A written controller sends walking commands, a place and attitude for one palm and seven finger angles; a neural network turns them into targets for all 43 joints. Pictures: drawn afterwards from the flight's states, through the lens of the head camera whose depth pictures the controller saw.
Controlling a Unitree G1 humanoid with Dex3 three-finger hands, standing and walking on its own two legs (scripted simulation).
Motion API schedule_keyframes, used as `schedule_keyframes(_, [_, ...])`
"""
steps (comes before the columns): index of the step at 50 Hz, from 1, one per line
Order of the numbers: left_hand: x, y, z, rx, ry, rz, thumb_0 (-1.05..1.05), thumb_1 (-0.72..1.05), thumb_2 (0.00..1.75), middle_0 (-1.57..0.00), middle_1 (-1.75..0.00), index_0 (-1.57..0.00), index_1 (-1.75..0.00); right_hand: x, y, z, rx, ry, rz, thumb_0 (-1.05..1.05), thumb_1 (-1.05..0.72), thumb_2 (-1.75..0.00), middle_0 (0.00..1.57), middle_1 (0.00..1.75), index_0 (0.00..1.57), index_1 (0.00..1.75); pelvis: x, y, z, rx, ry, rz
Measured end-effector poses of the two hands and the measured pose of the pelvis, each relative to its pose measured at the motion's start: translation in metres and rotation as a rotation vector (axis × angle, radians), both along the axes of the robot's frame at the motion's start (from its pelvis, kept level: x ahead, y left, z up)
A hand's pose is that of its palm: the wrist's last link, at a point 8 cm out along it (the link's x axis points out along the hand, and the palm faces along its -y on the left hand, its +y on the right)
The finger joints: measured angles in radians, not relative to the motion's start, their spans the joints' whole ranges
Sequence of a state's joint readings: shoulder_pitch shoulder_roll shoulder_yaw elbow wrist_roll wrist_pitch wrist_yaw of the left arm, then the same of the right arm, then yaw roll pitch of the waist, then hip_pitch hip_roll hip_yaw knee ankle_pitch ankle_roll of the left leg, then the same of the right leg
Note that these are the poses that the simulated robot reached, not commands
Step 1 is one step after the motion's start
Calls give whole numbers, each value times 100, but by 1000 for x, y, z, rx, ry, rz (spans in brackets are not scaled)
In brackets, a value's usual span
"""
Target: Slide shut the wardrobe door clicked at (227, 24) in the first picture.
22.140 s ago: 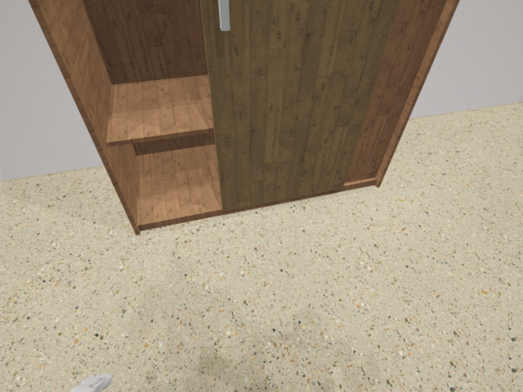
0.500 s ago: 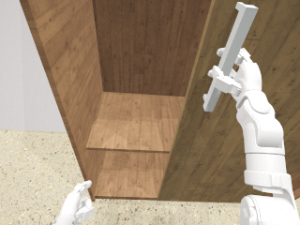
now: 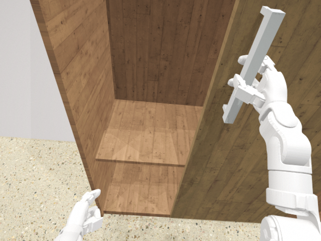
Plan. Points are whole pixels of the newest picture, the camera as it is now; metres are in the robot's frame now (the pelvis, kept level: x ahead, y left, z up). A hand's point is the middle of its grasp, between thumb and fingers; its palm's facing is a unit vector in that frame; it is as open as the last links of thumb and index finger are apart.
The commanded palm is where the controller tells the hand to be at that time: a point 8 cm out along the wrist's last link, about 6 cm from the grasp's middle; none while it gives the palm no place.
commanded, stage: grip the handle and tug to test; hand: right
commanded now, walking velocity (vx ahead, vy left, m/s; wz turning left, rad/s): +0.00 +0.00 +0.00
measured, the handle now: (244, 72) +0.43 -0.16 +0.26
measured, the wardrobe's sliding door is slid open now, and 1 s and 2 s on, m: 0.40 0.39 0.36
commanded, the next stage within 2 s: tug the door sideways, standing still in 0.20 s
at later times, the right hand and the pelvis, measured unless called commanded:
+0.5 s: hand (239, 88) +0.37 -0.14 +0.26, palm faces +0.04 +1.00 -0.03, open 6.5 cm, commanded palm +0.35 -0.17 +0.25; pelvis +0.02 +0.00 +0.00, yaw -1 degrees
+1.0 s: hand (234, 88) +0.37 -0.13 +0.25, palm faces +0.10 +0.99 -0.08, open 6.4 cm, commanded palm +0.35 -0.12 +0.25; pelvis -0.01 -0.01 +0.00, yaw -3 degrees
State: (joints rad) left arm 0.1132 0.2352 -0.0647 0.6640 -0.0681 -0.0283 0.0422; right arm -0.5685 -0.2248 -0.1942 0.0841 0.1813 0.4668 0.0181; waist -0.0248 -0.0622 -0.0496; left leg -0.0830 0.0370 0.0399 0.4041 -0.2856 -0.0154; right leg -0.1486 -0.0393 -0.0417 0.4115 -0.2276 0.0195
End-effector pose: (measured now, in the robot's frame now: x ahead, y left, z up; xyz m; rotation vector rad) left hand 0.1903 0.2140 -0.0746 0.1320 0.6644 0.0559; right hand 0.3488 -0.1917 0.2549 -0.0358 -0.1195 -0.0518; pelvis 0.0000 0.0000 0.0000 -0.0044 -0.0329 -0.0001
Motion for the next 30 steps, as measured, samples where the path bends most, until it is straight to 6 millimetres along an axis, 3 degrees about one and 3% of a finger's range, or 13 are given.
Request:
schedule_keyframes(10, [1, 10, 1, -6, 1, 40, 1, 91, 90, -20, -30, -20, -30, 0, 0, -1, -7, -20, 16, -1, -72, -77, 35, 137, 15, 132, 10, -1, 0, -3, 18, 25])
schedule_keyframes(18, [16, 15, 1, 5, 5, 36, 1, 91, 90, -20, -30, -20, -30, 0, -1, -2, -7, -23, 29, -1, -72, -76, 35, 136, 15, 131, 22, 0, -1, -2, 34, 22])
schedule_keyframes(30, [45, -8, 3, 10, -16, -67, 1, 91, 90, -20, -30, -20, -30, 1, 3, 1, -14, 10, -24, 0, -70, -83, 39, 139, 24, 137, 18, 0, -2, 1, 22, -31])
